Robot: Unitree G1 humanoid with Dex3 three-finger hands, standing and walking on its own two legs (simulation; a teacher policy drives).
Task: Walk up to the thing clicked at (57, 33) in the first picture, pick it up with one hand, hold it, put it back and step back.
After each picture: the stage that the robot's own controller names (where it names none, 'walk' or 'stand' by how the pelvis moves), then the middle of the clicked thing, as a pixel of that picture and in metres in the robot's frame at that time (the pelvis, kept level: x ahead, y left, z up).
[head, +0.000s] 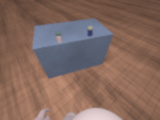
stand; (58, 37) +0.86 +0.40 -0.03
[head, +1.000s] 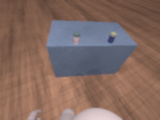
walk; (76, 38) +0.78 +0.16 -0.01
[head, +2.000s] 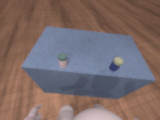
stand; (63, 60) +0.43 +0.22 -0.01
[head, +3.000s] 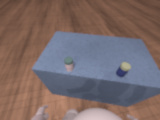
stand; (69, 64) +0.42 +0.19 -0.02
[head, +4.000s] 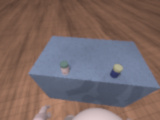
stand; (64, 67) +0.42 +0.21 -0.04
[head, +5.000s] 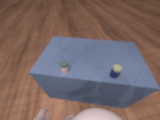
stand; (64, 67) +0.43 +0.22 -0.04
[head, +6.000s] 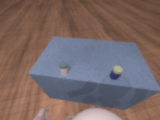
stand; (64, 68) +0.41 +0.22 -0.04
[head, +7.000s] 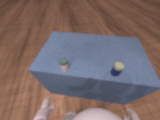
rise first; (64, 64) +0.43 +0.22 -0.04
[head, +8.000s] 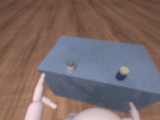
rise first; (70, 66) +0.44 +0.20 -0.04
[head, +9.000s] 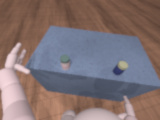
go down; (65, 62) +0.43 +0.18 -0.02
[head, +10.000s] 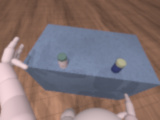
go down; (62, 60) +0.44 +0.19 -0.01
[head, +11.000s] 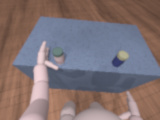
close in; (59, 56) +0.44 +0.20 +0.04
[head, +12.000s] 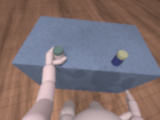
close; (59, 55) +0.45 +0.19 +0.04
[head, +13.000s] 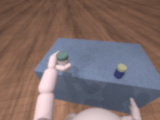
lift; (63, 61) +0.33 +0.18 +0.17
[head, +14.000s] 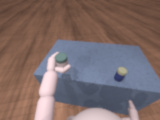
hold; (62, 63) +0.32 +0.18 +0.17
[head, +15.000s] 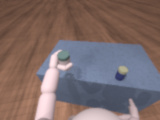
hold; (64, 61) +0.33 +0.17 +0.18
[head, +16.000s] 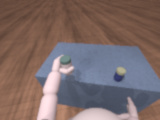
hold; (66, 65) +0.33 +0.16 +0.15
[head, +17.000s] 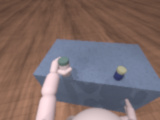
crouch; (64, 66) +0.33 +0.17 +0.12
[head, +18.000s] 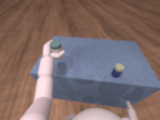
lower; (57, 50) +0.41 +0.22 +0.17
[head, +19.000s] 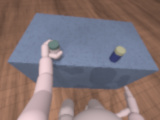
lower; (55, 50) +0.47 +0.20 +0.06
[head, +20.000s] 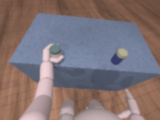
lower; (56, 54) +0.45 +0.20 +0.04
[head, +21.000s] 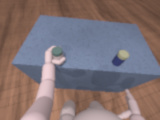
lower; (58, 56) +0.44 +0.20 +0.04
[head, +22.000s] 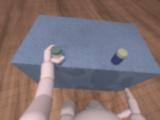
lower; (57, 54) +0.45 +0.20 +0.04
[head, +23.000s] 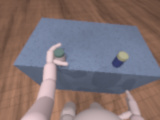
open; (60, 57) +0.44 +0.19 +0.04
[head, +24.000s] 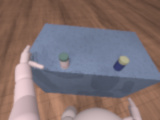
sink last; (64, 61) +0.43 +0.17 +0.02
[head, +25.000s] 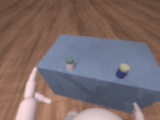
stand; (70, 64) +0.44 +0.20 -0.01
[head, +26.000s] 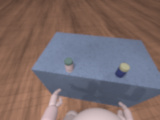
stand; (69, 65) +0.43 +0.18 -0.02
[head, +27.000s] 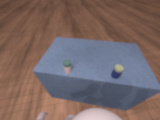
stand; (67, 66) +0.44 +0.20 -0.04
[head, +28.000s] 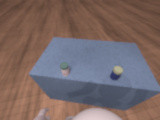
stand; (65, 69) +0.41 +0.21 -0.04
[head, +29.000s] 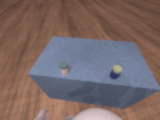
stand; (64, 68) +0.41 +0.22 -0.04
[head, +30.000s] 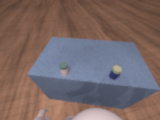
stand; (64, 69) +0.41 +0.22 -0.04
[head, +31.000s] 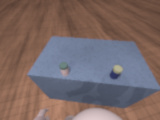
stand; (64, 69) +0.40 +0.22 -0.04
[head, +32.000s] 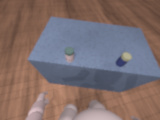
walk; (69, 55) +0.46 +0.17 -0.02
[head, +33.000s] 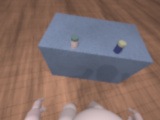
walk; (74, 42) +0.62 +0.18 -0.03
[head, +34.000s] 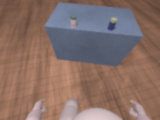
walk; (73, 21) +0.90 +0.26 -0.01
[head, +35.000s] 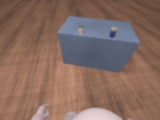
stand; (81, 29) +1.04 +0.17 -0.03
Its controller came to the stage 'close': yes
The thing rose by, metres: 0.22
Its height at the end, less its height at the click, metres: +0.00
